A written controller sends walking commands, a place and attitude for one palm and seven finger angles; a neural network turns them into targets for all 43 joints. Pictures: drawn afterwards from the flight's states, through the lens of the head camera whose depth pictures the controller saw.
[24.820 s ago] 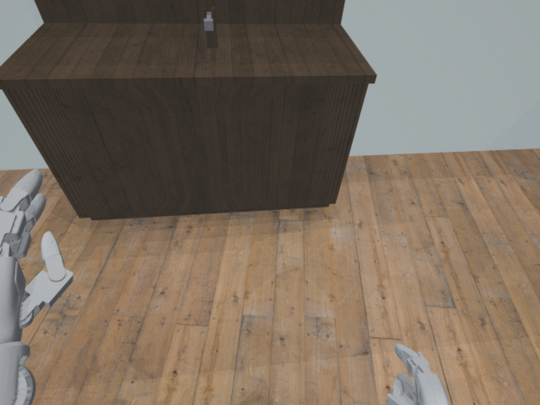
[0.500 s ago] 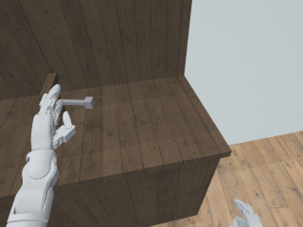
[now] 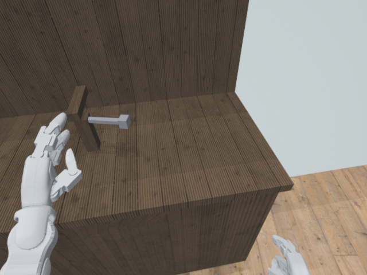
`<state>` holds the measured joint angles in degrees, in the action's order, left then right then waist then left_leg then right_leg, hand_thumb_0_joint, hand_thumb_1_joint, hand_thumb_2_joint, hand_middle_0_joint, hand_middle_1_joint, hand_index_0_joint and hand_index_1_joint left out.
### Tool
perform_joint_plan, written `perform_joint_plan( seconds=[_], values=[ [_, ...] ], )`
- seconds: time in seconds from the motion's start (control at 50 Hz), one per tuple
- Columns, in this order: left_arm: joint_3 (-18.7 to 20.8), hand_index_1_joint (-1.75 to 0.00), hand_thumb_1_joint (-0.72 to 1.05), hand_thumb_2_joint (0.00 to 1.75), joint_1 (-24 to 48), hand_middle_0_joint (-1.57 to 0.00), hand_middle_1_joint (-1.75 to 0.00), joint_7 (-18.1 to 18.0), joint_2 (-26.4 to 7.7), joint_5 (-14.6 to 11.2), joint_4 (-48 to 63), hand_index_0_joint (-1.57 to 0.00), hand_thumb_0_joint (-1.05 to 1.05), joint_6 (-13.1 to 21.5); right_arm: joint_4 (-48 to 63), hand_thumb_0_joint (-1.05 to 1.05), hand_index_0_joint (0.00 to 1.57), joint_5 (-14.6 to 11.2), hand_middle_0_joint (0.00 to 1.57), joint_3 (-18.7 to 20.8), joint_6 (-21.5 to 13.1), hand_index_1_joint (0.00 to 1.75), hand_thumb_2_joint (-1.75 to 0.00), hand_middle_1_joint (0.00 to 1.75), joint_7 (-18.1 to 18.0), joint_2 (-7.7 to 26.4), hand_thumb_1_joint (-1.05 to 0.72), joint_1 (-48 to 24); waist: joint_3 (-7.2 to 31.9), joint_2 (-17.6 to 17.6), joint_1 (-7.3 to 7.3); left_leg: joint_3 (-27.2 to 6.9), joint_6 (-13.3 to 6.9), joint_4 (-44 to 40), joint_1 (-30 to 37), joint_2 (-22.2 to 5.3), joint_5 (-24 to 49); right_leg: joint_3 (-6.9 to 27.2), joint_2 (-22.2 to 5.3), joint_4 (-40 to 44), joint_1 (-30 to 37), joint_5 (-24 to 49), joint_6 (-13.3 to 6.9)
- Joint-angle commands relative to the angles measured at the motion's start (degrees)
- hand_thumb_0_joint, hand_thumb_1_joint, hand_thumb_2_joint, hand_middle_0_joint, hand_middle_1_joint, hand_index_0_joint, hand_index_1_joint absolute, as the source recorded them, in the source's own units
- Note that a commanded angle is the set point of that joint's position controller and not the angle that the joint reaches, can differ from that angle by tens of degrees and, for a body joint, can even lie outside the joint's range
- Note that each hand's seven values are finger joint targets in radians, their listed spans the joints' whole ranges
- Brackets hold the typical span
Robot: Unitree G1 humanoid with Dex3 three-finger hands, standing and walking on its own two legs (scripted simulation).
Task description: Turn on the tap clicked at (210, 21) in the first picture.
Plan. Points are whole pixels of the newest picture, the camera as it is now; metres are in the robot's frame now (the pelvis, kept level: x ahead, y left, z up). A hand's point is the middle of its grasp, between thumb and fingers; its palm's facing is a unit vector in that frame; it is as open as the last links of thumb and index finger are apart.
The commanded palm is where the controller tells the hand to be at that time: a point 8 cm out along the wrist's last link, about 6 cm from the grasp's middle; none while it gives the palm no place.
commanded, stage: draw the hand back beside the body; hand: left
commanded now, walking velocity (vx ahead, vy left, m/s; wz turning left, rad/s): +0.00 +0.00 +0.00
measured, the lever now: (124, 121) +0.47 +0.23 +0.09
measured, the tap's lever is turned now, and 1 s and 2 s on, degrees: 74 74 74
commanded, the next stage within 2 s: step back with the hand held close in 0.54 s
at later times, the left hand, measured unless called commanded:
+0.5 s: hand (57, 194) +0.19 +0.25 +0.15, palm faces +0.43 -0.85 -0.31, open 7.4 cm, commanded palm +0.15 +0.28 +0.16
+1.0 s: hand (56, 206) +0.18 +0.24 +0.14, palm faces +0.33 -0.85 -0.40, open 7.4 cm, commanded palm +0.13 +0.29 +0.17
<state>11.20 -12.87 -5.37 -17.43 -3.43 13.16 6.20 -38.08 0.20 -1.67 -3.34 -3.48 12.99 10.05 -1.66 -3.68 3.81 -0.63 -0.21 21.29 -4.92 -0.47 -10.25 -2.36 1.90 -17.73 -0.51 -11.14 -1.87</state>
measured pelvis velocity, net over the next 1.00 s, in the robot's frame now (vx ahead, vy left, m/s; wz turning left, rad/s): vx -0.03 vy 0.01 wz -0.01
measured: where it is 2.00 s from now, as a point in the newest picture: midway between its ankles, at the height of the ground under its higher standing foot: outside the picture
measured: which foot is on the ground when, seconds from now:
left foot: down 0.00-1.00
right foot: down 0.00-1.00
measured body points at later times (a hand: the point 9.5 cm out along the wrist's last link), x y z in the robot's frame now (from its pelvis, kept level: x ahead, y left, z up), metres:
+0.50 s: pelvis +0.00 +0.00 +0.00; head -0.03 -0.01 +0.45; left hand +0.16 +0.29 +0.17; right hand +0.20 -0.20 -0.08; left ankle +0.02 +0.12 -0.75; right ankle -0.01 -0.10 -0.75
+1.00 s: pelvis -0.03 +0.01 -0.01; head -0.02 +0.00 +0.44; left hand +0.15 +0.29 +0.17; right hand +0.16 -0.22 -0.09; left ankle +0.02 +0.12 -0.75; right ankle -0.01 -0.10 -0.75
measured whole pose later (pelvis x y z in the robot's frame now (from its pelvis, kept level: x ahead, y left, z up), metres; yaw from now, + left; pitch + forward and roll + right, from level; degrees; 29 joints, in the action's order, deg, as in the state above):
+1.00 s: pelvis -0.03 +0.01 -0.01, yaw +0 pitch -1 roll -1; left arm 15.8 -28.1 -5.4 -19.4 -3.4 25.9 7.7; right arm -33.5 -0.1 -0.4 -1.7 -5.0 13.9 9.2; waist -0.9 -3.7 2.1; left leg -0.1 -1.2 28.1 -17.1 0.0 -10.3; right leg -2.1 1.2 -25.6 -13.2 -11.7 -0.7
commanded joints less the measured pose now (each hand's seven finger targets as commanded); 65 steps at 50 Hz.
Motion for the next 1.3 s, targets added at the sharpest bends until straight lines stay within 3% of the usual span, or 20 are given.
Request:
perform_joint_plan(
  seconds=[0.0,0.12,0.18,0.24,0.34,0.36,0.42,0.62,0.64,0.66,0.68,0.72,0.8,0.86,0.96,1.06,1.16,1.22,1.26,1.28],
  values=[
    [3.39,-0.29,0.9,0.9,6.59,-0.2,-0.29,-0.58,-8.07,0.1,13.49,-0.2,0.0,3.91,10.25,0.0,0.2,-0.08,0.2,2.2,-3.73,0.3,-0.9,0.3,-0.23,6.2,-0.9,-10.08,5.19,2.23,-0.57,-1.28,-1.78,-2.58,4.06,-0.91,5.41,1.42,-1.55,3.74,-5.19,4.78,-0.42],
    [6.58,-0.3,0.9,0.9,1.1,-0.2,-0.3,-0.81,-10.05,0.3,17.6,-0.2,0.0,4.47,10.21,0.0,0.2,0.1,0.2,2.36,-4.05,0.3,-0.9,0.3,-0.17,6.06,-0.9,-9.91,4.22,0.32,0.01,-1.67,-1.51,-2.27,2.56,-0.94,5.6,1.37,-1.72,3.31,-4.82,4.72,-0.73],
    [8.27,-0.3,0.9,0.9,-1.07,-0.2,-0.3,-1.12,-11.25,0.56,21.2,-0.2,0.0,4.88,10.4,0.0,0.2,0.22,0.2,2.28,-4.53,0.3,-0.9,0.3,-0.12,5.92,-0.9,-9.48,4.99,-3.57,0.26,-2.05,-1.06,-2.49,2.23,-0.86,5.09,1.27,-1.72,2.79,-4.1,4.28,-1.06],
    [8.69,-0.3,0.9,0.9,-5.51,-0.2,-0.3,-1.08,-10.82,0.3,21.63,-0.2,0.0,4.63,10.62,0.0,0.2,0.24,0.2,2.43,-4.92,0.3,-0.9,0.3,-0.03,5.96,-0.9,-9.25,4.46,-0.84,0.29,-2.15,-1.11,-1.97,1.95,-1.17,5.78,1.07,-1.64,2.59,-4.46,4.72,-0.96],
    [6.92,-0.3,0.9,0.9,-1.19,-0.2,-0.3,-1.26,-9.53,0.4,19.18,-0.2,0.0,4.25,9.99,0.0,0.2,0.26,0.2,2.46,-5.36,0.3,-0.9,0.3,-0.54,6.29,-0.9,-9.33,1.94,1.61,-0.67,-2.11,-1.61,-1.73,1.55,-0.99,2.78,1.31,-1.74,3.31,-6.89,2.18,-0.53],
    [6.49,-0.3,0.9,0.9,0.13,-0.2,-0.3,-1.19,-9.21,0.52,19.63,-0.2,0.0,4.17,9.88,0.0,0.2,0.14,0.2,2.39,-5.37,0.3,-0.9,0.3,-0.51,6.38,-0.9,-9.39,1.88,-0.83,-0.93,-2.26,-1.51,-1.99,1.77,-0.77,2.18,1.45,-1.72,3.28,-7.09,1.62,-0.67],
    [6.72,-0.3,0.9,0.9,-1.31,-0.2,-0.3,-1.51,-9.12,0.52,17.82,-0.2,0.0,4.24,9.7,0.0,0.2,0.26,0.2,2.44,-5.57,0.3,-0.9,0.3,-0.73,6.26,-0.9,-9.36,2.41,1.92,-0.41,-2.29,-1.72,-1.85,2.07,-0.82,2.92,1.27,-1.75,3.01,-6.59,2.11,-0.6],
    [8.04,-0.3,0.9,0.9,-3.72,-0.2,-0.3,-1.49,-10.08,0.47,19.89,-0.2,0.0,4.52,9.73,0.0,0.2,0.45,0.2,2.21,-5.6,0.3,-0.9,0.3,-0.48,5.86,-0.9,-9.25,3.04,-1.17,0.18,-1.92,-1.44,-1.62,1.42,-0.67,4.93,1.47,-2.05,2.91,-5.05,4.03,-0.85],
    [11.49,-0.3,0.9,0.9,-0.82,-0.2,-0.3,-1.89,-13.86,0.26,23.34,-0.2,0.0,4.98,9.82,0.0,0.2,0.34,0.2,2.42,-5.59,0.3,-0.9,0.3,-0.53,6.07,-0.9,-9.39,4.9,-1.7,0.43,-2.08,-1.4,-1.66,2.0,-0.79,4.8,1.67,-2.06,2.98,-4.19,3.91,-0.93],
    [19.29,-0.3,0.9,0.9,10.17,-0.2,-0.3,-2.67,-21.78,-0.61,27.72,-0.2,0.0,7.43,13.61,0.0,0.2,-0.65,0.2,0.95,-4.74,0.3,-0.9,0.3,-0.98,5.49,-0.9,-10.35,-1.59,-5.05,-0.85,-3.85,-1.9,0.5,-3.22,-1.77,0.94,6.32,-4.85,3.9,-10.61,6.73,-0.54],
    [16.06,-0.3,0.9,0.9,1.47,-0.2,-0.3,-2.15,-16.36,-0.71,21.46,-0.2,0.0,7.35,9.96,0.0,0.2,-0.01,0.2,0.92,-3.98,0.3,-0.9,0.3,-1.28,4.46,-0.9,-9.26,0.02,1.06,-1.14,-4.44,-2.15,2.05,-3.65,-2.12,1.81,5.57,-6.23,3.12,-11.53,9.92,-0.2],
    [12.6,-0.3,0.9,0.9,-4.93,-0.2,-0.3,-1.18,-12.13,-0.29,17.95,-0.2,0.0,6.22,11.01,0.0,0.2,0.01,0.2,1.7,-2.93,0.3,-0.9,0.3,-0.79,5.49,-0.9,-8.61,2.83,4.34,-1.35,-4.3,-2.17,4.12,-2.64,-2.44,5.05,5.67,-6.99,1.93,-12.12,12.87,0.17],
    [10.4,-0.3,0.9,0.9,-11.24,-0.2,-0.3,-0.59,-9.64,-0.4,19.36,-0.2,0.0,5.84,13.29,0.0,0.2,-0.2,0.2,2.54,-2.09,0.3,-0.9,0.3,-1.03,6.45,-0.9,-7.72,10.1,1.1,-1.21,-3.69,-2.4,5.24,-1.4,-3.84,13.42,4.6,-7.03,-2.2,-11.09,15.58,0.75],
    [11.86,-0.3,0.9,0.9,-11.65,-0.2,-0.3,-1.01,-11.93,-0.44,23.54,-0.2,0.0,5.61,14.12,0.0,0.2,-0.42,0.2,2.91,-1.49,0.3,-0.9,0.3,-1.47,7.02,-0.9,-7.83,12.19,1.95,-1.34,-4.35,-2.44,4.89,-1.85,-4.51,15.73,4.04,-6.86,-4.01,-11.42,14.43,0.74],
    [15.5,-0.3,0.9,0.9,-9.11,-0.2,-0.3,-2.41,-16.43,-0.22,28.23,-0.2,0.0,5.87,14.61,0.0,0.2,-0.38,0.2,3.34,-1.13,0.3,-0.9,0.3,-2.32,7.18,-0.9,-8.24,9.53,1.94,-1.59,-5.74,-2.29,3.88,-6.83,-4.66,5.2,5.17,-6.96,-4.1,-14.75,6.68,0.15],
    [14.69,-0.3,0.9,0.9,-10.97,-0.2,-0.3,-3.36,-14.84,0.03,29.49,-0.2,0.0,6.11,14.45,0.0,0.2,-0.42,0.2,3.69,-1.8,0.3,-0.9,0.3,-2.61,7.27,-0.9,-7.47,8.23,-1.65,-2.12,-7.19,-2.3,3.11,-10.97,-4.58,-7.39,5.86,-6.8,-4.72,-16.8,-0.6,-0.35],
    [14.32,-0.3,0.9,0.9,-13.26,-0.2,-0.3,-3.98,-13.59,0.64,28.93,-0.2,0.0,6.09,14.35,0.0,0.2,-0.3,0.2,3.59,-2.65,0.3,-0.9,0.3,-2.69,7.78,-0.9,-6.84,7.91,-3.46,-2.31,-10.88,-3.23,-2.56,-15.78,-6.52,-17.56,4.45,-3.87,-7.95,-15.88,-6.63,0.87],
    [13.09,-0.3,0.9,0.9,-12.09,-0.2,-0.3,-4.11,-11.65,1.51,27.78,-0.2,0.0,6.02,14.12,0.0,0.2,-0.12,0.2,3.5,-2.83,0.3,-0.9,0.3,-2.77,7.83,-0.9,-6.34,6.65,-3.09,-2.38,-13.0,-4.18,-5.18,-21.47,-8.06,-22.79,4.17,-2.3,-10.87,-12.82,-6.53,1.61],
    [14.27,-0.3,0.9,0.9,-11.17,-0.2,-0.3,-4.33,-13.29,1.77,27.87,-0.2,0.0,5.94,13.81,0.0,0.2,0.09,0.2,3.47,-2.93,0.3,-0.9,0.3,-2.89,7.91,-0.9,-6.24,6.44,-1.94,-2.52,-12.83,-4.34,-5.25,-22.76,-7.98,-23.2,4.69,-2.43,-10.92,-11.93,-6.43,1.57],
    [13.0,-0.3,0.9,0.9,-11.53,-0.2,-0.3,-4.29,-11.51,1.87,27.03,-0.2,0.0,5.88,13.66,0.0,0.2,-0.03,0.2,3.42,-2.82,0.3,-0.9,0.3,-2.85,7.26,-0.9,-5.87,6.65,-0.76,-2.48,-11.7,-4.32,-3.52,-22.66,-7.58,-22.56,4.97,-2.92,-10.26,-12.14,-6.1,1.4]
  ],
)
